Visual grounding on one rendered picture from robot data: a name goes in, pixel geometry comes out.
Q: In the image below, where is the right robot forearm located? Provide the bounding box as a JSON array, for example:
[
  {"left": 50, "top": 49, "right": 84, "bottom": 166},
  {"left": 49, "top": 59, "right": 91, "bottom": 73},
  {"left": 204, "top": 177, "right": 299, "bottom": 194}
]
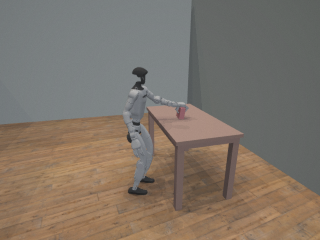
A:
[{"left": 123, "top": 112, "right": 138, "bottom": 140}]

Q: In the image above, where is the table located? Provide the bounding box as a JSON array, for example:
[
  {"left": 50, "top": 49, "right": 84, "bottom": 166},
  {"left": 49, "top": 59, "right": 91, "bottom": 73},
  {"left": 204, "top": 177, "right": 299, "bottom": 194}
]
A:
[{"left": 146, "top": 104, "right": 244, "bottom": 211}]

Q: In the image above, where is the robot right thigh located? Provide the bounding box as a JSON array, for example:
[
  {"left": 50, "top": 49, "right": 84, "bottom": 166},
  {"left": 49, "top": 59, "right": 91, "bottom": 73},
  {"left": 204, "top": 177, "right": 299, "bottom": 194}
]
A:
[{"left": 126, "top": 131, "right": 147, "bottom": 168}]

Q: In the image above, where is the left robot hand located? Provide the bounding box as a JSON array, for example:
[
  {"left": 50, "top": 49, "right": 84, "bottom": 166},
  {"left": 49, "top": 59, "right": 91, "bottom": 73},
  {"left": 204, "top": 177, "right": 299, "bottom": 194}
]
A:
[{"left": 175, "top": 102, "right": 189, "bottom": 113}]

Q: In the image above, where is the sponge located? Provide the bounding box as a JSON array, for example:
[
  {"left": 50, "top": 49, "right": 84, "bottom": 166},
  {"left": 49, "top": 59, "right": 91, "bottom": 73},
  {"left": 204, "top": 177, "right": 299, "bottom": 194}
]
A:
[{"left": 176, "top": 107, "right": 186, "bottom": 120}]

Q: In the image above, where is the robot left upper arm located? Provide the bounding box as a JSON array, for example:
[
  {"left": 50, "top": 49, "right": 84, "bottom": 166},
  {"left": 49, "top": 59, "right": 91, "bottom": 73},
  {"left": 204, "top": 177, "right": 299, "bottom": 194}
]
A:
[{"left": 142, "top": 86, "right": 161, "bottom": 104}]

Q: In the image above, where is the left robot forearm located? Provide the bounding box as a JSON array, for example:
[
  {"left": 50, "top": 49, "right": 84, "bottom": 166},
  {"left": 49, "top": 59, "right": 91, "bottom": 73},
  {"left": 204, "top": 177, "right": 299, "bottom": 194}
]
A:
[{"left": 160, "top": 97, "right": 178, "bottom": 108}]

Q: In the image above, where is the robot right upper arm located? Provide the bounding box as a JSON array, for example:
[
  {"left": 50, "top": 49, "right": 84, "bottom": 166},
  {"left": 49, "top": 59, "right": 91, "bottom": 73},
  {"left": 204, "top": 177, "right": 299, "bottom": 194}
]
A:
[{"left": 122, "top": 90, "right": 139, "bottom": 118}]

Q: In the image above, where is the robot left shin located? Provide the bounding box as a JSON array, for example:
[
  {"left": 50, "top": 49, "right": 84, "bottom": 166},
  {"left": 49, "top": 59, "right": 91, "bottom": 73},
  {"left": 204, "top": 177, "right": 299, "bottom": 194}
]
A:
[{"left": 143, "top": 156, "right": 154, "bottom": 178}]

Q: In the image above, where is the right robot hand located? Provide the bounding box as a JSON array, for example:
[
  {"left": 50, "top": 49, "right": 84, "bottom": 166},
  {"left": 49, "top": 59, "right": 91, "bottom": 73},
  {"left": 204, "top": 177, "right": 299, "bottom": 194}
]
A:
[{"left": 131, "top": 139, "right": 145, "bottom": 158}]

